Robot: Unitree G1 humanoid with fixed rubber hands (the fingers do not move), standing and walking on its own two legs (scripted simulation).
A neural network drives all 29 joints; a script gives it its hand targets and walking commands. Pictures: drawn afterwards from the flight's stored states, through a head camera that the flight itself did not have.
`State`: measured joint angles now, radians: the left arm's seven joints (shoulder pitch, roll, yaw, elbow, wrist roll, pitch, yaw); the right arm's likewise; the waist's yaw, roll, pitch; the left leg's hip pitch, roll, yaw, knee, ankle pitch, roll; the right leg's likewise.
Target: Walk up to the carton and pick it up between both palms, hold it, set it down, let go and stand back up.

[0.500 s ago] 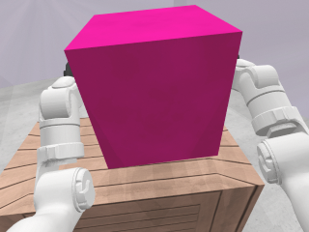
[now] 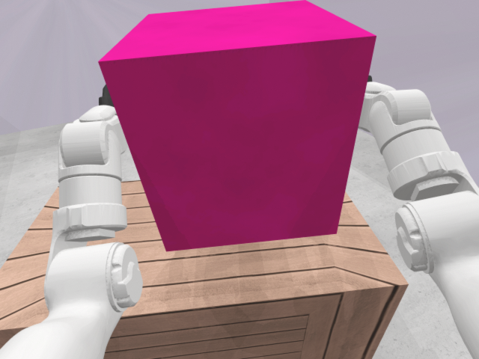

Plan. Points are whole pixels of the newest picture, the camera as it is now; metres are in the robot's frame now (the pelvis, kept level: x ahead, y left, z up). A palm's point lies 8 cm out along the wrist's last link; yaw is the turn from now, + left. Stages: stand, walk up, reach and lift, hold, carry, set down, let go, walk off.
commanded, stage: hold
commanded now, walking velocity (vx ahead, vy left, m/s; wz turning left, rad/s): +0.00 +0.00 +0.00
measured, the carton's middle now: (239, 120) +0.41 +0.00 +0.28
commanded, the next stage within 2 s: none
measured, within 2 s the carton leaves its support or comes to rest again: neither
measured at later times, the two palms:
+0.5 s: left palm (115, 130) +0.36 +0.19 +0.29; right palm (353, 109) +0.37 -0.18 +0.30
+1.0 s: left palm (116, 122) +0.37 +0.19 +0.30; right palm (358, 102) +0.37 -0.18 +0.31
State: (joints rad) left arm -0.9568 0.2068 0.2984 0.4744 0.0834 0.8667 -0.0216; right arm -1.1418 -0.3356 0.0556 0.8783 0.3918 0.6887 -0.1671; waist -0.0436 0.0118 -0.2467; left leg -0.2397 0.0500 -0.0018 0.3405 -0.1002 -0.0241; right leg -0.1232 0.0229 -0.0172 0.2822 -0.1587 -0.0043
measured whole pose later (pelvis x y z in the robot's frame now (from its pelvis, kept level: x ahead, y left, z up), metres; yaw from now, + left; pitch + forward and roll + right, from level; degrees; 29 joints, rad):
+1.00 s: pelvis +0.00 +0.00 +0.00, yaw +0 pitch -1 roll -1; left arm -0.93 0.19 0.31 0.42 0.09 0.88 -0.02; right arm -1.12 -0.35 0.09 0.84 0.42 0.70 -0.18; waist -0.05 0.02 -0.23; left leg -0.22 0.05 0.00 0.34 -0.11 -0.02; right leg -0.10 0.02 -0.01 0.27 -0.16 0.00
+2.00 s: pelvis +0.00 +0.00 +0.00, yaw +0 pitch -1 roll -1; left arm -0.90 0.18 0.31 0.40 0.09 0.89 -0.01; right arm -1.09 -0.34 0.06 0.82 0.41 0.71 -0.18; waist -0.05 0.02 -0.24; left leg -0.23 0.05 -0.01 0.35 -0.11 -0.02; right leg -0.11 0.02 -0.01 0.28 -0.16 0.00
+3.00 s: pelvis +0.00 +0.00 +0.00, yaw +0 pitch -1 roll -1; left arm -0.89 0.17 0.33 0.37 0.10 0.89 -0.02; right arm -1.07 -0.34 0.07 0.78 0.43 0.72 -0.19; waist -0.05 0.02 -0.24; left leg -0.21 0.05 -0.01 0.34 -0.11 -0.03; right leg -0.09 0.03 -0.01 0.27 -0.16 0.00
